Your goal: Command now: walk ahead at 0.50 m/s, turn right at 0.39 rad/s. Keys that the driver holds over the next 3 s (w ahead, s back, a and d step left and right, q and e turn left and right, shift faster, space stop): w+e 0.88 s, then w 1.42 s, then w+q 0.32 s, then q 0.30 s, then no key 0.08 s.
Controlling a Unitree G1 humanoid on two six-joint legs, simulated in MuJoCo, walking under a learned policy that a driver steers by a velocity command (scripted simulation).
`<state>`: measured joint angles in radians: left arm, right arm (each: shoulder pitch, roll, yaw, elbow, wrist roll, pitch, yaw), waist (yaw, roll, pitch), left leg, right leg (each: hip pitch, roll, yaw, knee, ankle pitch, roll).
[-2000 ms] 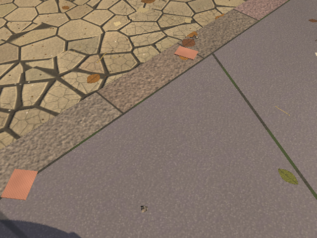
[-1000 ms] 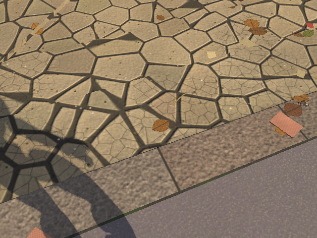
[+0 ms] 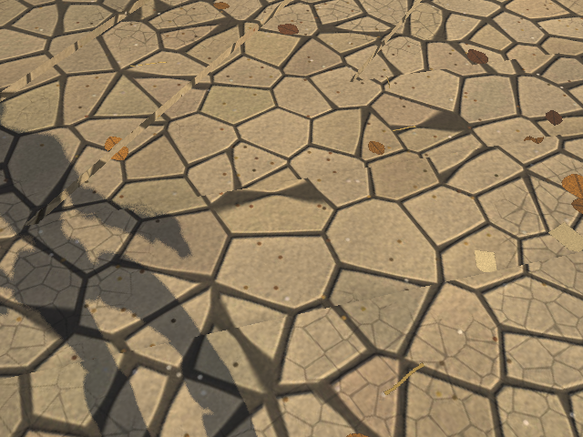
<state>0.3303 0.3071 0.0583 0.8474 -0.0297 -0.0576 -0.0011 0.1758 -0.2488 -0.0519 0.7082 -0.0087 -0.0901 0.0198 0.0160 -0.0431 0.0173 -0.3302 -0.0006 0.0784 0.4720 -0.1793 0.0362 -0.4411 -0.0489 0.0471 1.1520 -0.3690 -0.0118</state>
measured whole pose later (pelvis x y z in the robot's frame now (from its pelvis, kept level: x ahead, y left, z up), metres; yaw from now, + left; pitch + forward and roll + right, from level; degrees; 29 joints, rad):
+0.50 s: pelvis +0.25 -0.08 -0.01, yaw -18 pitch +1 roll +0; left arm 0.19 0.29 0.08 0.71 -0.02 -0.04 -0.05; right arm 0.20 -0.30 -0.07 0.79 0.03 -0.10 0.01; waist 0.00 0.01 0.08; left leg -0.33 0.06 0.00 1.19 -0.44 0.01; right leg -0.40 0.07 -0.02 0.58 -0.20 -0.11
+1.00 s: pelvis +0.55 -0.12 -0.04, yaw -34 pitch +1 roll +1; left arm 0.31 0.28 0.08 0.74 -0.03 -0.03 0.03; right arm 0.23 -0.23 -0.06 0.82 -0.02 -0.11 0.04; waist 0.00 -0.05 0.01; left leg -0.29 -0.04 0.02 0.51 -0.23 0.03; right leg -0.52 0.00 0.11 1.26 -0.35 -0.03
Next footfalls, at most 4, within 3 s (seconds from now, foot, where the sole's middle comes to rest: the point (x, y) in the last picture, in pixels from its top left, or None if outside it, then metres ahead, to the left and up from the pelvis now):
0.38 right None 0.33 -0.18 -0.77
0.84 left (326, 368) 0.66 -0.07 -0.81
1.34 right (468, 341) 0.74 -0.44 -0.81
1.88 left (429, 233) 1.12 -0.40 -0.84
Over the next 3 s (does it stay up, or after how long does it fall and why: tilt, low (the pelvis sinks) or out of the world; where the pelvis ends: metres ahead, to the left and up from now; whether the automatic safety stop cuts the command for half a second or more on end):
stays up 1.42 -0.69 -0.09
